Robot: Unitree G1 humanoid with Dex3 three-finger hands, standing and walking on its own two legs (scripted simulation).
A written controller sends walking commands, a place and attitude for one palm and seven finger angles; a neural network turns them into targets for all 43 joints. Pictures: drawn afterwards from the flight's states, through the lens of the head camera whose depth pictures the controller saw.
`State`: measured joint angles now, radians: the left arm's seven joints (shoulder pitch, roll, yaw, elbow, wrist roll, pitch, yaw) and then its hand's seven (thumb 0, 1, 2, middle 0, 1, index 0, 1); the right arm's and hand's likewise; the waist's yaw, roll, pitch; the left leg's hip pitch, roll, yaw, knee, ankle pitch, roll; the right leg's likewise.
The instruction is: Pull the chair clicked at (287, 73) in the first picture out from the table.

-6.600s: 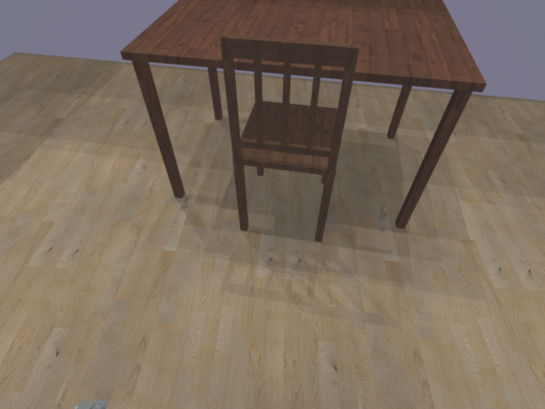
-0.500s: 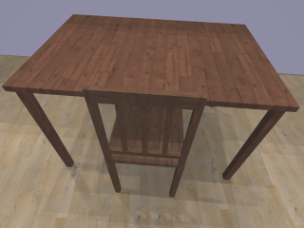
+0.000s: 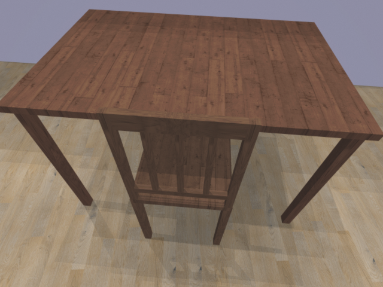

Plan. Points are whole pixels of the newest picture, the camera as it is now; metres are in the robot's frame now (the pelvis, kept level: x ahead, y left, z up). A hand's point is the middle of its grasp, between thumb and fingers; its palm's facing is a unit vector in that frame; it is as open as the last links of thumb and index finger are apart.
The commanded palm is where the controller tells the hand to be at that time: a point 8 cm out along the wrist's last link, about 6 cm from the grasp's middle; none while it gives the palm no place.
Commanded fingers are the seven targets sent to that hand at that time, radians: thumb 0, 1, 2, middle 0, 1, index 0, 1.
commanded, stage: come to a stop and stand still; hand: left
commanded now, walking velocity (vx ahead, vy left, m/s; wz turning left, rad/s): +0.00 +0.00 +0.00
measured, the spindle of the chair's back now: (179, 165) +0.46 +0.07 -0.10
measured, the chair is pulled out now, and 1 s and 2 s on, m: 0.00 0.00 0.00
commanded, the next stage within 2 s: look again from close up in 0.80 s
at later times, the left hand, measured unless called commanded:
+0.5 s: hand out of the picture -0.05 +0.24 -0.18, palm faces +0.02 -0.98 -0.20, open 7.4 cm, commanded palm none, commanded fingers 0.00 0.90 0.90 -0.20 -0.30 -0.20 -0.30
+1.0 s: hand out of the picture -0.09 +0.23 -0.18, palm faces +0.03 -0.99 -0.14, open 7.4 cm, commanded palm none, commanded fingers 0.00 0.90 0.90 -0.20 -0.30 -0.20 -0.30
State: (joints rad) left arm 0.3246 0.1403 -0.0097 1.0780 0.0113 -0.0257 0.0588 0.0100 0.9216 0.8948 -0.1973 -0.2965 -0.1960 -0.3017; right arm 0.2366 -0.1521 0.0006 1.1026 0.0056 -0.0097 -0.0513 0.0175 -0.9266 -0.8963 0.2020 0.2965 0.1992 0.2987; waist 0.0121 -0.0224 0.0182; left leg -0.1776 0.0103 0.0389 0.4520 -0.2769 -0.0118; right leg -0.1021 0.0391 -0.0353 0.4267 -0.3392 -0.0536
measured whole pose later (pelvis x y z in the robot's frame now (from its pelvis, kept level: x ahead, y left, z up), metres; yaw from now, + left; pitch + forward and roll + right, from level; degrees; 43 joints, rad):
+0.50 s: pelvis -0.05 +0.06 +0.00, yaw +1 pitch +0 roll -1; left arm 0.34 0.19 -0.01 1.00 0.02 0.01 0.03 0.00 0.91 0.90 -0.20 -0.30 -0.19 -0.30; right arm 0.30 -0.17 0.00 1.03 -0.01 0.01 -0.01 0.01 -0.92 -0.90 0.20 0.30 0.20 0.30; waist 0.00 -0.02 0.00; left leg -0.28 -0.08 0.05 0.46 -0.18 0.09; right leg -0.18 -0.03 -0.03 0.48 -0.30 0.01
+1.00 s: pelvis -0.04 +0.07 +0.00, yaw +0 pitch -1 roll +0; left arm 0.37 0.13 -0.03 1.12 0.01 -0.01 0.04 0.00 0.91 0.90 -0.20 -0.30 -0.19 -0.30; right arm 0.26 -0.15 0.01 1.13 0.00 -0.02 -0.02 0.01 -0.92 -0.90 0.20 0.30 0.20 0.30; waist 0.01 -0.04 0.02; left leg -0.22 -0.10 0.06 0.40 -0.17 0.11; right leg -0.14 -0.05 -0.01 0.43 -0.29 0.04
